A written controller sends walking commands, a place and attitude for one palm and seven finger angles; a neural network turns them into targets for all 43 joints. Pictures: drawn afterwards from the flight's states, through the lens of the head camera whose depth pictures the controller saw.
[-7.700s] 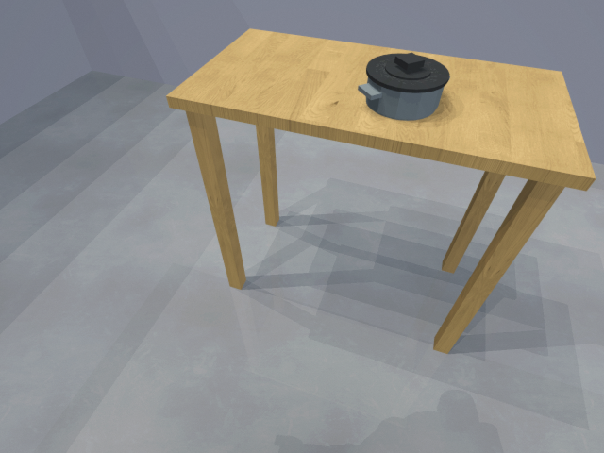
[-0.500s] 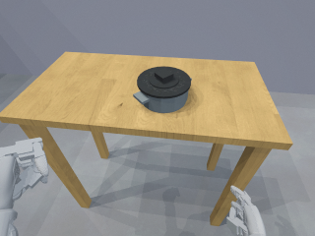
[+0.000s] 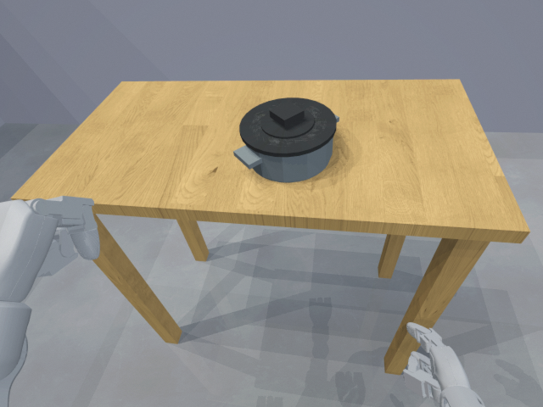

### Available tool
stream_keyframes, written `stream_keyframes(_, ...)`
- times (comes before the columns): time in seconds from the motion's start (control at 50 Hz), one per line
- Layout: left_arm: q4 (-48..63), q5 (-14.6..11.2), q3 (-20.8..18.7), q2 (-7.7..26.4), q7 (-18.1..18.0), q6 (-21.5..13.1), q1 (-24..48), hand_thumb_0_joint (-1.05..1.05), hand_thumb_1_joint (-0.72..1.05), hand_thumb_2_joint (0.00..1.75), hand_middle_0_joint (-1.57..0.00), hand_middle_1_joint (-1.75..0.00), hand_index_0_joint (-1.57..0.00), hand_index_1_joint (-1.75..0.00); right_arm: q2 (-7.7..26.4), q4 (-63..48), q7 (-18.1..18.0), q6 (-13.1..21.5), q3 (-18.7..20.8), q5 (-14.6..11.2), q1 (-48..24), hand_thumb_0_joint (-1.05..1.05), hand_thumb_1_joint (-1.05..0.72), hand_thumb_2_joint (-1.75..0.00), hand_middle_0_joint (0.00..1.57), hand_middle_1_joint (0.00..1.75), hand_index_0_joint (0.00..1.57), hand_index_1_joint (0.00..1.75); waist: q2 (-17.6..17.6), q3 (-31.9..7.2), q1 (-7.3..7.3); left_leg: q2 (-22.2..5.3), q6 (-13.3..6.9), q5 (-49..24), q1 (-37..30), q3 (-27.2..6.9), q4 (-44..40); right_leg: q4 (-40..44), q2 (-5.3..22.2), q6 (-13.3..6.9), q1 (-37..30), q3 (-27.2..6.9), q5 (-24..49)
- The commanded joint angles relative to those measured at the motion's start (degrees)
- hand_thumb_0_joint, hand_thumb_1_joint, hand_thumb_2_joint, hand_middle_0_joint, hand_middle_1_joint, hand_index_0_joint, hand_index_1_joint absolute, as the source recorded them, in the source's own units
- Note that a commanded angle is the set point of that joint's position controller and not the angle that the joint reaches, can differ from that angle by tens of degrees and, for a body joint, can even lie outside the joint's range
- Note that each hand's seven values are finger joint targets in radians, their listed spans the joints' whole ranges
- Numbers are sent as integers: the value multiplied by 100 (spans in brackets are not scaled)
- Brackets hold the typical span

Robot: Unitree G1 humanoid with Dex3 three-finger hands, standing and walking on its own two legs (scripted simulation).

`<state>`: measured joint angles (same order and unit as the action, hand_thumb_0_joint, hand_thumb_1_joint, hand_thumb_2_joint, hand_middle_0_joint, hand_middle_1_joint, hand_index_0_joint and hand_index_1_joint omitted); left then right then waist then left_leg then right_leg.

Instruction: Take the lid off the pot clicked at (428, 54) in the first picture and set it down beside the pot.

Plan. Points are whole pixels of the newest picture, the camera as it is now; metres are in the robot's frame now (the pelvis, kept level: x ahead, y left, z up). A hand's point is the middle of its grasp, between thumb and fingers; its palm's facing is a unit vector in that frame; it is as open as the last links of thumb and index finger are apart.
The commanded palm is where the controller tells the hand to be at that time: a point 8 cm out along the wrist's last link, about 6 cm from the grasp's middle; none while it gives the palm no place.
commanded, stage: reach forward and open the fingers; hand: left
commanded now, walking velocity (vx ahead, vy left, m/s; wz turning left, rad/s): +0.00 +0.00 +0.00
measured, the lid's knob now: (286, 113) +0.56 +0.07 +0.15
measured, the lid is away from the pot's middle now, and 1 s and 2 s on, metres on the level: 0.00 0.00 0.00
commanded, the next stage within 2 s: move the open hand above the knob in 0.86 s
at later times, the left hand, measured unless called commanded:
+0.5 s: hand (90, 227) +0.24 +0.25 +0.20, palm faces -0.02 +0.00 -1.00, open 6.5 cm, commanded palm +0.21 +0.25 +0.26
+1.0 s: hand (103, 198) +0.28 +0.24 +0.21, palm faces -0.07 -0.02 -1.00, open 9.9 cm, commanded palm +0.25 +0.23 +0.28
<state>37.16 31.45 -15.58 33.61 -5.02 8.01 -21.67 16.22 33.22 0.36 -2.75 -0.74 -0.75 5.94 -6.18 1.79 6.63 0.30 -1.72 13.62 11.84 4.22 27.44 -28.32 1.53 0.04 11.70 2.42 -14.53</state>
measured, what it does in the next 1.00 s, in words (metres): stands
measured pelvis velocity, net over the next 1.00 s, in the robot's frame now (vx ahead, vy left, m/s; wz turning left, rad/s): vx -0.04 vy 0.00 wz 0.02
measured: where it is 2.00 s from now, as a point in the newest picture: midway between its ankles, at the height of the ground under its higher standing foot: outside the picture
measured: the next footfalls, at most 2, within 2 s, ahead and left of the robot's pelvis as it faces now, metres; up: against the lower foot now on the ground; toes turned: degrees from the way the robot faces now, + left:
none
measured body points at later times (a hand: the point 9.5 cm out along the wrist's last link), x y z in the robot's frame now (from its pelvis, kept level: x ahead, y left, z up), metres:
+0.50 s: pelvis -0.02 -0.01 +0.00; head -0.03 -0.07 +0.45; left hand +0.24 +0.25 +0.25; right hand +0.22 -0.22 -0.09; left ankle +0.02 +0.10 -0.74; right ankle +0.01 -0.12 -0.74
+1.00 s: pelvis -0.04 +0.00 +0.00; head -0.04 -0.06 +0.45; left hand +0.28 +0.24 +0.27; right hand +0.18 -0.22 -0.09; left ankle +0.02 +0.10 -0.74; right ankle +0.01 -0.12 -0.74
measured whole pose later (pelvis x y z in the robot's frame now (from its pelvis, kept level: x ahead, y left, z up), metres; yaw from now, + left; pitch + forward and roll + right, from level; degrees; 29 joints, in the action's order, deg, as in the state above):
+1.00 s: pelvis -0.04 +0.00 +0.00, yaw +1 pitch -3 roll +1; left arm 2.9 42.6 -0.7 39.3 26.9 7.6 19.7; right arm 17.9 35.2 0.4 -2.0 -1.1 -3.4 6.4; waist -7.8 1.2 3.8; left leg 1.2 -1.9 7.6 11.4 3.1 22.2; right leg -24.9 2.1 -0.2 11.6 3.5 -10.0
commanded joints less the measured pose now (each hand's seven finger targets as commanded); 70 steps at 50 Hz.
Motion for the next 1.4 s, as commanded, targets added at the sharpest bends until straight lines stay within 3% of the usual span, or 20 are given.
stream_keyframes(0.0, 313, 790, -529, 1408, 242, 244, 1538, 0, 55, 117, -123, -104, -123, -104, 562, -1003, -60, 155, 155, -146, -1259, 0, -90, -90, 20, 30, 20, 30, 449, -1143, -29, 80, 50, -954, -113, -223, -392, 392, -191, -85, -283, -45, 485)
stream_keyframes(0.1, 143, 928, -326, 1680, 895, 316, 2126, 0, 38, 128, -118, -86, -118, -86, 594, -900, -82, 217, 115, -183, -1328, 0, -90, -90, 20, 30, 20, 30, 381, -1553, -37, 157, 15, -1372, -466, -312, -415, 456, -165, -37, -611, -56, 1074)
stream_keyframes(0.26, -1217, 1134, -124, 2087, 1774, 330, 3371, 0, 8, 145, -110, -58, -110, -58, 600, -692, -207, 226, -14, -143, -1260, 0, -90, -90, 20, 30, 20, 30, 305, -753, -131, 170, 9, -1116, -337, -323, -704, 764, -222, -42, -417, 6, 727)
stream_keyframes(0.38, -914, 1022, 144, 1914, 2309, 171, 3633, 0, -14, 157, -103, -36, -103, -36, 554, -913, -93, 337, 5, -179, -1374, 0, -90, -90, 20, 30, 20, 30, -104, -1294, -149, 208, -8, -1315, -668, -331, -670, 829, -314, -51, -571, -60, 930)
stream_keyframes(0.44, -1403, 1106, -211, 2502, 2476, 42, 4104, 0, -25, 164, -99, -26, -99, -26, 643, -771, -125, 281, -1, -131, -1223, 0, -90, -90, 20, 30, 20, 30, 359, -1192, -127, 209, -24, -1084, -390, -279, -764, 839, -217, -17, -656, -20, 683)
stream_keyframes(0.5, -1943, 1178, -247, 2702, 2626, 4, 4653, 0, -35, 170, -95, -15, -95, -15, 671, -754, -121, 257, -10, -146, -1199, 0, -90, -90, 20, 30, 20, 30, 326, -1087, -140, 227, -18, -817, -226, -294, -815, 904, -179, -37, -586, -47, 318)
stream_keyframes(0.58, -1992, 901, 107, 2135, 2837, -90, 4381, 0, -42, 174, -92, -8, -92, -8, 654, -939, -78, 381, 90, -211, -1202, 0, -90, -90, 20, 30, 20, 30, 232, -1426, -146, 251, -63, -997, -469, -297, -690, 886, -246, -14, -597, -111, 648)
stream_keyframes(0.62, -1649, 841, 212, 2201, 2968, -202, 4702, 0, -42, 174, -91, -8, -91, -8, 627, -948, -66, 391, 84, -197, -1223, 0, -90, -90, 20, 30, 20, 30, 334, -1683, -132, 290, -97, -1028, -502, -231, -683, 787, -117, 7, -794, -105, 712)
stream_keyframes(0.68, -2147, 910, 128, 2250, 2957, -143, 4734, 0, -41, 174, -90, -8, -90, -8, 713, -885, -85, 440, 122, -223, -1118, 0, -90, -90, 20, 30, 20, 30, 348, -1218, -242, 233, -83, -778, -446, -287, -720, 954, -259, 10, -352, -84, 419)
stream_keyframes(0.7, -2039, 1045, -5, 2654, 2964, -208, 5473, 0, -41, 174, -89, -8, -89, -8, 729, -803, -97, 398, 74, -197, -1103, 0, -90, -90, 20, 30, 20, 30, 479, -1279, -210, 264, -82, -654, -338, -301, -815, 928, -148, -2, -512, -58, 182)
stream_keyframes(0.76, -2695, 1167, -58, 2809, 2883, -209, 6017, 0, -40, 174, -89, -8, -89, -8, 733, -731, -163, 393, 85, -192, -1069, 0, -90, -90, 20, 30, 20, 30, 376, -993, -164, 249, -80, -428, -219, -331, -903, 952, -162, -34, -279, -50, -144)
stream_keyframes(0.8, -2555, 1143, 72, 2636, 2894, -203, 6109, 0, -40, 173, -88, -8, -88, -8, 689, -750, -104, 431, 96, -202, -1078, 0, -90, -90, 20, 30, 20, 30, 270, -1373, -135, 259, -61, -558, -313, -371, -877, 884, -135, -73, -492, -85, -21)
stream_keyframes(0.88, -2773, 984, 687, 1673, 3022, -59, 5229, 0, -39, 169, -87, -8, -87, -8, 667, -895, -10, 430, 163, -279, -1031, 0, -90, -90, 20, 30, 20, 30, 316, -1359, -220, 242, -68, -625, -442, -320, -784, 882, -245, -57, -286, -59, 219)
stream_keyframes(0.9, -2609, 1076, 653, 1895, 3061, -81, 5587, 0, -39, 169, -87, -8, -87, -8, 685, -851, 7, 387, 125, -254, -1050, 0, -90, -90, 20, 30, 20, 30, 576, -1388, -205, 232, -54, -500, -315, -316, -865, 863, -125, -67, -451, -54, 77)
stream_keyframes(1.0, -2506, 1330, 935, 2014, 2858, -56, 7385, 0, -39, 168, -87, -8, -87, -8, 660, -756, -70, 452, 60, -258, -1095, 0, -90, -90, 20, 30, 20, 30, 218, -1346, -326, 195, -60, 70, -433, -526, -1066, 838, -194, -106, -122, 4, -391)
stream_keyframes(1.1, -3369, 1575, 1022, 2037, 2798, 110, 7994, 0, -39, 168, -87, -8, -87, -8, 664, -563, -86, 403, 66, -230, -953, 0, -90, -90, 20, 30, 20, 30, 289, -1660, -274, 228, -44, -67, -458, -540, -1043, 805, -192, -177, -224, -39, -273)
stream_keyframes(1.22, -3692, 1603, 2190, 720, 2893, 325, 8226, 0, -39, 168, -87, -8, -87, -8, 574, -640, 37, 299, 56, -287, -977, 0, -90, -90, 20, 30, 20, 30, 434, -1559, -419, 185, -28, -280, -558, -535, -976, 671, -190, -190, -15, 50, 72)
stream_keyframes(1.28, -3802, 1665, 1812, 1102, 2798, 431, 8268, 0, -39, 168, -87, -8, -87, -8, 651, -657, 51, 270, 81, -271, -895, 0, -90, -90, 20, 30, 20, 30, 403, -1770, -378, 214, -46, -597, -614, -524, -836, 651, -265, -220, -82, 33, 223)
stream_keyframes(1.3, -3777, 1834, 1530, 1597, 2801, 444, 8807, 0, -39, 168, -87, -8, -87, -8, 670, -569, 56, 249, 52, -232, -880, 0, -90, -90, 20, 30, 20, 30, 512, -2062, -329, 245, -56, -771, -534, -506, -880, 654, -195, -236, -372, -2, 330)
stream_keyframes(1.38, -4026, 1761, 1465, 1547, 2763, 547, 8911, 0, -39, 168, -87, -8, -87, -8, 669, -587, 84, 189, 48, -234, -852, 0, -90, -90, 20, 30, 20, 30, 471, -2242, -311, 253, -61, -1451, -591, -473, -692, 506, -215, -246, -506, -13, 961)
